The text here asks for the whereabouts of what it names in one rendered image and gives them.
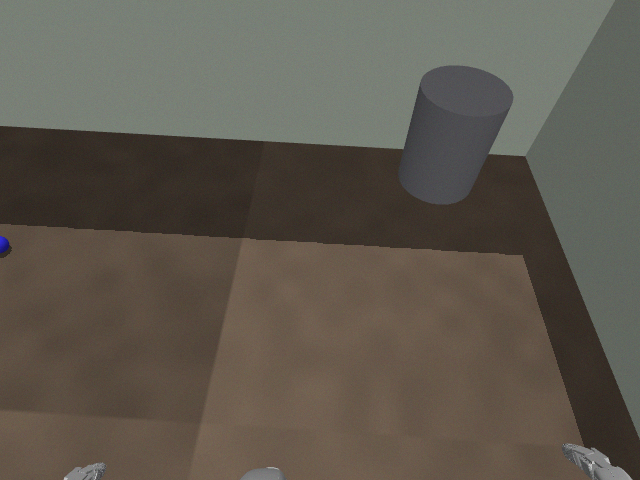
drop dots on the right robot hand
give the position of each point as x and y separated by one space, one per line
594 464

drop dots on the left robot hand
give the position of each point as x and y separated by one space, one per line
90 472

